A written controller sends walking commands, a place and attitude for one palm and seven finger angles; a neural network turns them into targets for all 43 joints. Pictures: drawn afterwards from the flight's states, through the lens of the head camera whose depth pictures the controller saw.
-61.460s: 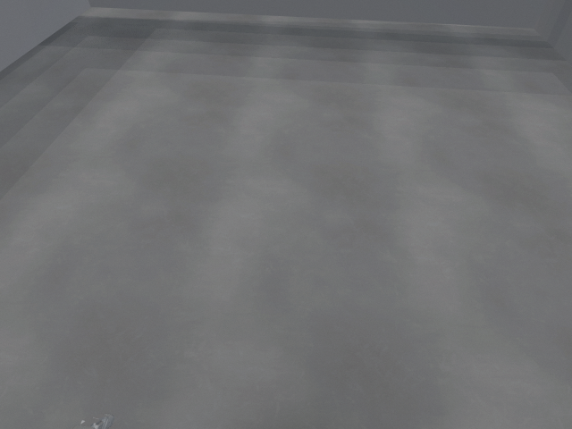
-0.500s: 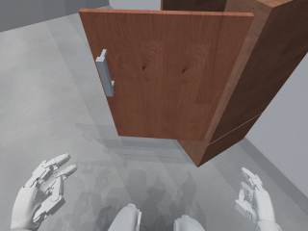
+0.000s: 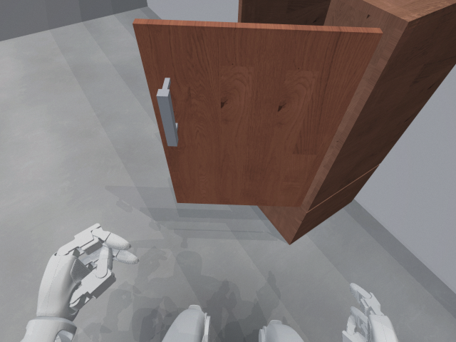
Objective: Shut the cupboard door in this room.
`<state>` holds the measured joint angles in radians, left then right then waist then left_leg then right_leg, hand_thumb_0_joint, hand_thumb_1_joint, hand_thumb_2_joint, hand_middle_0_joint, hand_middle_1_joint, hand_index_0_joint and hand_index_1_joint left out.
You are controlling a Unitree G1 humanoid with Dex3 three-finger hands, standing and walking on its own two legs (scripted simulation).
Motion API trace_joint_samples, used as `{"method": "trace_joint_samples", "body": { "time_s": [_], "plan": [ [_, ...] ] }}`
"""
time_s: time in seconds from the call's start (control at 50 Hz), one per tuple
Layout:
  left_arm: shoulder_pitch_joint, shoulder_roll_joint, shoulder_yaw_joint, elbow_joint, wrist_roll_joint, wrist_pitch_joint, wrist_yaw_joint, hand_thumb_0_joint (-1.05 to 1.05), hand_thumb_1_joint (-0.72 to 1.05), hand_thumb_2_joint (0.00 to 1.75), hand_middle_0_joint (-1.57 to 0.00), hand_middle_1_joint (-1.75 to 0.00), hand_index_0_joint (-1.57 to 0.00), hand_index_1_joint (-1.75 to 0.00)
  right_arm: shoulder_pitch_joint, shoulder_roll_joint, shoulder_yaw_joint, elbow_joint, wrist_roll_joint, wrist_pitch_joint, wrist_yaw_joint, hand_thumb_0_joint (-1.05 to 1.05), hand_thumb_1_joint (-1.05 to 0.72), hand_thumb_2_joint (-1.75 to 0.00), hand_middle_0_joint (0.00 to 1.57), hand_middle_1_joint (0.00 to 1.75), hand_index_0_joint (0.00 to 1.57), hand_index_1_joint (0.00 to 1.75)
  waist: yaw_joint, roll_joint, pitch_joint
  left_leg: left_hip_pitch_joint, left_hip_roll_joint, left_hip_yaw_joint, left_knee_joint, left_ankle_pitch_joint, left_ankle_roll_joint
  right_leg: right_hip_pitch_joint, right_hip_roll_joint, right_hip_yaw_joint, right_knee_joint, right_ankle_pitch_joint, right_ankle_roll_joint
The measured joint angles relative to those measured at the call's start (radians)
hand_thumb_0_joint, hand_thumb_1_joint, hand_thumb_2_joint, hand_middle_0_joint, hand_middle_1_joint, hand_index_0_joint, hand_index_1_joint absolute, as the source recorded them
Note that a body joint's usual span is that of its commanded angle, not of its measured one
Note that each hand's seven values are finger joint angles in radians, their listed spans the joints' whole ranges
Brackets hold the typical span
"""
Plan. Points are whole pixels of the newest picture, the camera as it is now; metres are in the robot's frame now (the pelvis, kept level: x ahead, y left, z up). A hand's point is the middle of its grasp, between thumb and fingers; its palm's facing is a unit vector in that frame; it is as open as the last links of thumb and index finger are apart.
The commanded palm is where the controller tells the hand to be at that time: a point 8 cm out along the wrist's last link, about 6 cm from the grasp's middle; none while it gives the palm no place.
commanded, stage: raise the hand and make a fist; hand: left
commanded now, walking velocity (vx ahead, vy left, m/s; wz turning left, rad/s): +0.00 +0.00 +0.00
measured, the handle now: (170, 113) +0.54 +0.16 +0.08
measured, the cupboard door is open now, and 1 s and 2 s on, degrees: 55 55 55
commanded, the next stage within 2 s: bring the fist close to the handle in 1.00 s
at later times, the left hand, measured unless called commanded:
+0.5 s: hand (107, 256) +0.23 +0.20 +0.07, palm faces +0.03 -1.00 -0.03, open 3.1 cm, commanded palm +0.21 +0.25 +0.08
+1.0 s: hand (128, 247) +0.24 +0.17 +0.08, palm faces +0.03 -1.00 -0.05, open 3.1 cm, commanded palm +0.22 +0.23 +0.08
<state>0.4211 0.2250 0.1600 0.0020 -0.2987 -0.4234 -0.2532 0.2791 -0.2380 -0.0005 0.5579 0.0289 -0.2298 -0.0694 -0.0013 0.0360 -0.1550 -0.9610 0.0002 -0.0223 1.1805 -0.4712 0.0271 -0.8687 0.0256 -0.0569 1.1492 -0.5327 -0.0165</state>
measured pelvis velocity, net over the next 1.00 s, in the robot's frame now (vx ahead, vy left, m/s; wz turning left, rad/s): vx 0.02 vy -0.02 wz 0.01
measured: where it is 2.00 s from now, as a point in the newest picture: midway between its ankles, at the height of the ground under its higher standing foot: outside the picture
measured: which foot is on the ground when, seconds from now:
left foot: down 0.00-1.00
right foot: down 0.00-1.00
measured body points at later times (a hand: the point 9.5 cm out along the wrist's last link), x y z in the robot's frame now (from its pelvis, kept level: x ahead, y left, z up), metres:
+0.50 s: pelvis +0.01 +0.01 +0.01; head +0.06 +0.02 +0.46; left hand +0.22 +0.25 +0.08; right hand +0.20 -0.21 -0.05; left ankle +0.06 +0.10 -0.64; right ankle +0.02 -0.12 -0.64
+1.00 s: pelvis +0.02 -0.02 +0.02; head +0.06 -0.02 +0.46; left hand +0.24 +0.22 +0.08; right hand +0.20 -0.25 -0.06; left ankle +0.06 +0.10 -0.64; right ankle +0.02 -0.12 -0.64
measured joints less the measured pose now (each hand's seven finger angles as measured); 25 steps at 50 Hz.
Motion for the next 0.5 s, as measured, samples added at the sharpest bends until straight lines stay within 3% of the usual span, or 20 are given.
{"method": "trace_joint_samples", "body": {
  "time_s": [0.22,0.5],
  "plan": [
    [-0.006,0.006,-0.035,-0.058,0.035,0.052,0.05,0.02,0.9,0.9,-1.07,-1.24,-1.07,-1.25,-0.05,0.01,0.03,-0.061,-0.003,0.031,0.012,0.01,-0.91,-0.9,0.2,0.3,0.2,0.3,0.01,0.002,0.004,0.036,-0.009,-0.004,-0.019,0.001,0.015,0.049,-0.007,-0.004,-0.039,0.008,0.016],
    [-0.036,0.018,-0.028,-0.056,0.033,0.095,0.04,0.02,0.9,0.9,-1.27,-1.46,-1.27,-1.46,-0.032,0.007,0.049,-0.074,-0.001,0.057,0.016,0.01,-0.9,-0.9,0.2,0.3,0.2,0.3,0.011,0.008,0.005,0.082,-0.007,-0.013,-0.051,-0.001,0.008,0.098,-0.003,-0.011,-0.077,0.009,0.009]
  ]
}}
